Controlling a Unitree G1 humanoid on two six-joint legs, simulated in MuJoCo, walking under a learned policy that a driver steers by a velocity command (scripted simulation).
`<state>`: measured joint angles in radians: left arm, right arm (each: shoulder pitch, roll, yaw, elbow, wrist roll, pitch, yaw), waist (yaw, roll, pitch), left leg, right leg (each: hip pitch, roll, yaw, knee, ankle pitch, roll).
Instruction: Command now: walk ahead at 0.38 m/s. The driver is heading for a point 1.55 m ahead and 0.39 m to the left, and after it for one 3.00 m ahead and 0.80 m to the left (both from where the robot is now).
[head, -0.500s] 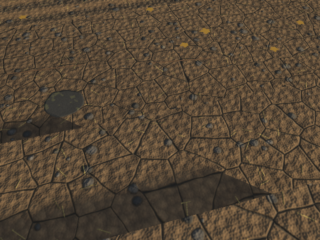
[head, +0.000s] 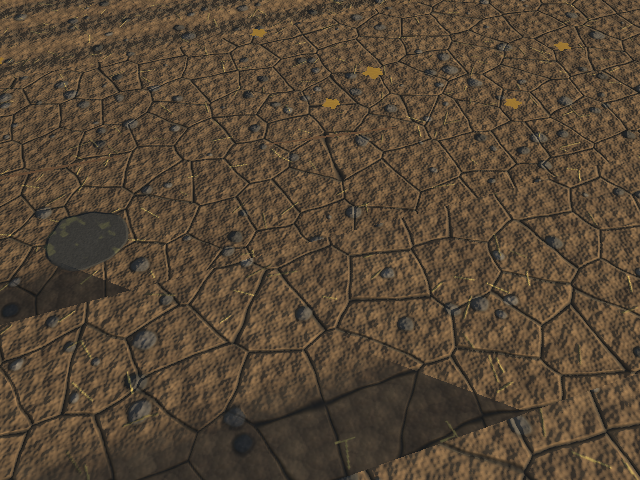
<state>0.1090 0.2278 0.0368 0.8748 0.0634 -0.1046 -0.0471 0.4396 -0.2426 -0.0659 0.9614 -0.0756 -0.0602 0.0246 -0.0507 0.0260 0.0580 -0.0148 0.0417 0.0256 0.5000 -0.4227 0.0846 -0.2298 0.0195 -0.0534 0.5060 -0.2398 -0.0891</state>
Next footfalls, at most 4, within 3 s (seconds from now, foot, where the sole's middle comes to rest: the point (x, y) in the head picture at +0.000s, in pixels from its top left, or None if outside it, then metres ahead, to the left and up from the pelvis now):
0.40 left None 0.36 0.10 -0.77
0.98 right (392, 411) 0.71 -0.16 -0.93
1.48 left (288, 437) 0.66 0.09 -0.93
2.12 right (360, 384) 0.79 -0.09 -0.93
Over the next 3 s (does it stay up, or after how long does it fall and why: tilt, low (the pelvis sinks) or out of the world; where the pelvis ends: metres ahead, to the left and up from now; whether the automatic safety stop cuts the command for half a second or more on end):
stays up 1.09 0.24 -0.18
